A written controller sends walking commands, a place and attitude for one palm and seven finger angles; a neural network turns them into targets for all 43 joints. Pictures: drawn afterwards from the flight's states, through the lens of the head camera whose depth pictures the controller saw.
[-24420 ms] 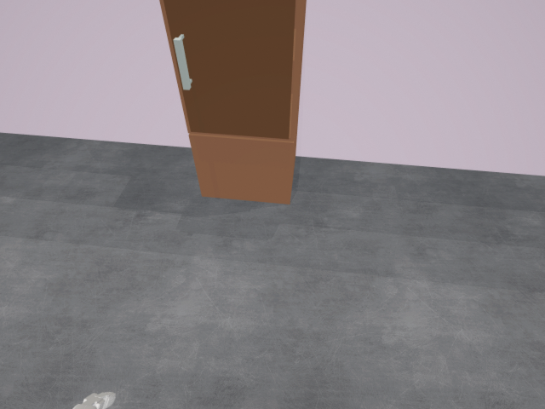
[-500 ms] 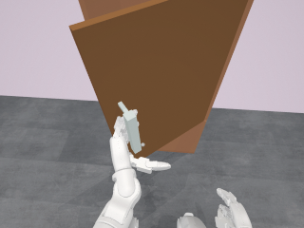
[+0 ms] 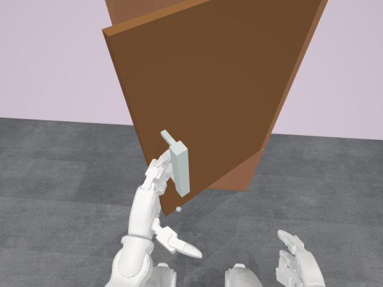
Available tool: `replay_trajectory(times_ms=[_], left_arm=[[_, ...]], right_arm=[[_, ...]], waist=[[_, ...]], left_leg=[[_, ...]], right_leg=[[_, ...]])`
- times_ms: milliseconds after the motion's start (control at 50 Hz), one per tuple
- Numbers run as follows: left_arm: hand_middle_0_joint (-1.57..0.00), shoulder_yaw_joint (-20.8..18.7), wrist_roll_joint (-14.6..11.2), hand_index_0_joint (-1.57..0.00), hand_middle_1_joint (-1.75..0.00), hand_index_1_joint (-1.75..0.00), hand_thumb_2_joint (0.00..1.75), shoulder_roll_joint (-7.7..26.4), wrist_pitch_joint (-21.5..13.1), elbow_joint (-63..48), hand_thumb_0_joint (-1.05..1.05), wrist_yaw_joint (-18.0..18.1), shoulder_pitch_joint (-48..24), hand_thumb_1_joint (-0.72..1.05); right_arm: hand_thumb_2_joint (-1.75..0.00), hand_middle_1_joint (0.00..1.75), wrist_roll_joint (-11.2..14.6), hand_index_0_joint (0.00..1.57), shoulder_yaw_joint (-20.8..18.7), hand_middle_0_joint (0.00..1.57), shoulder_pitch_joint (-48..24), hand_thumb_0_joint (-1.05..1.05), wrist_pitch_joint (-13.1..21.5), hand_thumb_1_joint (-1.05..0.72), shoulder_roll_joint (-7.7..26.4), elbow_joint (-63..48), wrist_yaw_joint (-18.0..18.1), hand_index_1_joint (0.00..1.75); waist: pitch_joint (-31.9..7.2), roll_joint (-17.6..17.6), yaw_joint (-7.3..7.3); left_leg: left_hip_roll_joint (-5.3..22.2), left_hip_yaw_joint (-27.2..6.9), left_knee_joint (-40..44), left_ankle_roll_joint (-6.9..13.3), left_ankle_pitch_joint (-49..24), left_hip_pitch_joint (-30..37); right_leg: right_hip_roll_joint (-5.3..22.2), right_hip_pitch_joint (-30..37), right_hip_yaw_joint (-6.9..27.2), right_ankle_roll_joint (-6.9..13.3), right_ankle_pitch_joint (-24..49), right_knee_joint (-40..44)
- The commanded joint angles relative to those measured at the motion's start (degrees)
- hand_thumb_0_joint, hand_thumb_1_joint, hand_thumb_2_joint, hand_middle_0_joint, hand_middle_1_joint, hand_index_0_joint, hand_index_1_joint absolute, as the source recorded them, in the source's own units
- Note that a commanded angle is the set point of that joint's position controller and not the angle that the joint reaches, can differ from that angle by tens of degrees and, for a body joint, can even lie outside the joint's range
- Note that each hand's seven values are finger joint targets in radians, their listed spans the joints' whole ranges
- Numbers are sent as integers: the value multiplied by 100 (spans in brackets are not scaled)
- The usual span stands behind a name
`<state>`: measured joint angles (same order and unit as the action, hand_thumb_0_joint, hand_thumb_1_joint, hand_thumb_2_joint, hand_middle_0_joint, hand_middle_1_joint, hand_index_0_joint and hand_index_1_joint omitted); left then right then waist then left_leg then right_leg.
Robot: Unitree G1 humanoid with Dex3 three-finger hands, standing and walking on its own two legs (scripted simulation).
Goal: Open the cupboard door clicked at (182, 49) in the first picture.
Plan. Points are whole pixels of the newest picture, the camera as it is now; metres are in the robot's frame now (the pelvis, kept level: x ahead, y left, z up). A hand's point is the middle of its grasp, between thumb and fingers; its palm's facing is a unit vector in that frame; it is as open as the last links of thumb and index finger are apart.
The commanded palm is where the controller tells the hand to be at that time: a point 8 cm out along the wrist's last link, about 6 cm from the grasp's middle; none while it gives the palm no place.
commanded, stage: slide the hand sideways off the handle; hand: left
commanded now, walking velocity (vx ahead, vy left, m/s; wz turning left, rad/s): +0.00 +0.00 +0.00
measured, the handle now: (175, 165) +0.35 +0.06 +0.06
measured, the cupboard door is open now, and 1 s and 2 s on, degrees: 41 41 41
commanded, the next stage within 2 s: draw the hand back to the body in 0.68 s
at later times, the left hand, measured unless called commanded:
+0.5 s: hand (153, 220) +0.24 +0.09 +0.05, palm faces -0.10 -0.99 -0.03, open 16.0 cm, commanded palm +0.21 +0.16 +0.05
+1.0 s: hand (111, 219) +0.22 +0.15 +0.09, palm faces -0.04 -1.00 -0.06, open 16.3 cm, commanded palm +0.19 +0.20 +0.10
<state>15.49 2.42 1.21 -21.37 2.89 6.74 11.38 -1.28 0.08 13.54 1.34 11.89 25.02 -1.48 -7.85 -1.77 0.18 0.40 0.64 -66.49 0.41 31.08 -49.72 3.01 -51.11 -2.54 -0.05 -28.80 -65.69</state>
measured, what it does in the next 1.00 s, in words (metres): stands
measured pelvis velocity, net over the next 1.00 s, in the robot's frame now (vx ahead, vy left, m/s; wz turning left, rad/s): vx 0.01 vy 0.00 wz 0.01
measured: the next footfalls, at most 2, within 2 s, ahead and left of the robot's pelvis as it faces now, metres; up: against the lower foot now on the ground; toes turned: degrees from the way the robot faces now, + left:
none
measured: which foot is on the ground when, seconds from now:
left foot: down 0.00-1.00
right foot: down 0.00-1.00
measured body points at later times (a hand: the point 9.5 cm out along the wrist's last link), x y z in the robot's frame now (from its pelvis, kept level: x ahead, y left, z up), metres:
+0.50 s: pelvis +0.02 -0.02 +0.00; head +0.08 -0.03 +0.44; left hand +0.24 +0.14 +0.06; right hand +0.20 -0.25 -0.08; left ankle +0.02 +0.11 -0.65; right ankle +0.03 -0.12 -0.65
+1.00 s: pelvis +0.01 +0.00 +0.00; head +0.06 -0.01 +0.45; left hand +0.22 +0.20 +0.09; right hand +0.19 -0.23 -0.07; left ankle +0.01 +0.11 -0.65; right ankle +0.03 -0.12 -0.65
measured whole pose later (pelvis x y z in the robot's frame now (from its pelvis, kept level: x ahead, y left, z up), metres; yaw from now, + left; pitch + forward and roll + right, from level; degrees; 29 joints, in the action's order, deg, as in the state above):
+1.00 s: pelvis +0.01 +0.00 +0.00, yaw +0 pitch +13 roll -2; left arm -3.1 -12.6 12.2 -14.5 -15.3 -9.5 27.1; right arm 1.8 0.8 15.3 3.7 12.0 23.5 3.9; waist -8.7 -3.2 -0.2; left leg 1.5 -1.5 -66.7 -0.3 32.4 -47.6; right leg 1.8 -47.7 -4.6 0.4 -29.6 -64.1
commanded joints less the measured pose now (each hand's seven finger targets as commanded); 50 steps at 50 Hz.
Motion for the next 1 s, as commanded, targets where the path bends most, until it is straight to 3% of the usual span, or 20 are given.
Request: replay_trajectory(times_ms=[0,140,220,260,320,360,400,460,520,600,620,660,680,760,800,860,900,980], left_arm=[[-15,-227,-167,-15,-30,-30,30,73,-262,-1613,0,-131,-439,-50],[-15,-500,-474,-15,-30,-30,30,296,-265,-1829,0,-514,-130,-50],[-15,-758,-542,-15,-30,-30,30,489,-244,-1898,0,-649,162,-50],[-15,-1003,-601,-15,-30,-30,30,667,-198,-1898,0,-692,429,-50],[-15,-1225,-739,-15,-30,-30,30,786,-130,-1992,0,-803,698,-50],[-15,-1481,-826,-15,-30,-30,30,945,-109,-2000,0,-870,1012,-50],[-15,-1500,-923,-15,-30,-30,30,884,-113,-2028,0,-958,1213,-50],[-15,-1798,-1081,-15,-30,-30,30,1081,-202,-2082,0,-1101,1332,-50],[-15,-1926,-1205,-15,-30,-30,30,1156,-387,-2129,0,-1296,1383,-50],[-15,-1720,-1322,-15,-30,-30,30,1142,-619,-2413,0,-1684,1355,-50],[-15,-1783,-1381,-15,-30,-30,30,1226,-623,-2340,0,-1794,1445,-50],[-15,-1646,-1441,-15,-30,-30,30,1212,-641,-2402,0,-1991,1139,-50],[-15,-1594,-1477,-15,-30,-30,30,1189,-644,-2468,0,-2057,1049,-50],[-15,-1771,-1491,-15,-30,-30,30,1340,-381,-2285,0,-2005,1001,-50],[-15,-2155,-1483,-15,-30,-30,30,1654,-232,-2666,0,-1835,1097,-50],[-15,-2426,-1488,-15,-30,-30,30,1842,69,-3158,0,-1580,1433,-50],[-15,-2389,-1554,-15,-30,-30,30,1682,255,-3256,0,-1522,1623,-50],[-15,-2137,-1632,-15,-30,-30,30,1444,501,-2998,0,-1657,1773,-50]], right_arm=[[-90,30,74,20,-206,20,-255,0,270,-90,586,-982,109,30],[-90,30,109,20,-181,20,-255,0,385,-90,604,-950,257,30],[-90,30,107,20,-191,20,-250,0,422,-90,604,-960,273,30],[-90,30,112,20,-205,20,-231,0,425,-90,612,-971,283,30],[-90,30,128,20,-211,20,-172,0,406,-90,598,-1008,298,30],[-90,30,145,20,-225,20,-201,0,401,-90,606,-1023,323,30],[-90,30,157,20,-232,20,-186,0,413,-90,579,-1026,332,30],[-90,30,171,20,-259,20,-217,0,428,-90,606,-989,375,30],[-90,30,173,20,-276,20,-219,0,489,-90,614,-949,398,30],[-90,30,172,20,-290,20,-198,0,607,-90,666,-939,421,30],[-90,30,179,20,-302,20,-161,0,619,-90,681,-919,439,30],[-90,30,187,20,-292,20,-168,0,683,-90,734,-901,482,30],[-90,30,187,20,-290,20,-175,0,726,-90,747,-896,490,30],[-90,30,200,20,-290,20,-178,0,761,-90,795,-910,536,30],[-90,30,217,20,-294,20,-202,0,731,-90,779,-1036,545,30],[-90,30,269,20,-271,20,-181,0,649,-90,716,-1188,559,30],[-90,30,321,20,-246,20,-141,0,605,-90,664,-1216,565,30],[-90,30,362,20,-171,20,-157,0,595,-90,697,-1163,587,30]], waist=[[-1329,530,46],[-1161,545,118],[-1311,317,17],[-1389,330,-63],[-1408,509,-59],[-1455,458,-151],[-1332,488,-107],[-1274,601,-95],[-1243,478,-64],[-1345,245,58],[-1321,360,86],[-1276,339,215],[-1281,275,210],[-1157,311,148],[-1467,147,-66],[-1786,-56,-239],[-1652,90,-178],[-931,287,44]], left_leg=[[-147,-204,1100,11,-1012,656],[-161,-230,963,22,-879,525],[-185,-200,895,5,-1088,510],[-193,-182,869,5,-1192,466],[-209,-122,822,8,-1288,368],[-219,-111,810,5,-1417,324],[-218,-65,771,-3,-1415,300],[-215,-70,671,-2,-1387,151],[-215,-66,570,-20,-1292,50],[-208,-111,449,9,-1352,111],[-198,-125,407,7,-1315,68],[-188,-161,305,38,-1259,29],[-190,-173,302,34,-1210,41],[-171,-206,335,37,-936,-49],[-182,-182,525,26,-1020,169],[-205,-170,885,37,-1410,616],[-204,-148,1049,30,-1506,795],[-171,-223,1298,35,-1275,848]], right_leg=[[-253,1131,-13,218,1043,1009],[-271,995,-1,176,917,1031],[-262,1073,22,192,1142,917],[-271,1209,57,200,1255,920],[-256,1439,116,162,1509,971],[-267,1586,149,177,1667,962],[-254,1581,180,135,1788,999],[-255,1616,246,119,1772,1023],[-233,1523,325,102,1671,994],[-229,1339,337,94,1712,909],[-222,1312,359,70,1688,934],[-237,1136,372,75,1470,931],[-235,1039,342,80,1335,906],[-287,776,251,119,663,924],[-284,1074,231,146,699,946],[-339,1602,85,162,1214,1018],[-349,1782,13,118,1440,1176],[-393,1645,-100,62,1233,1491]])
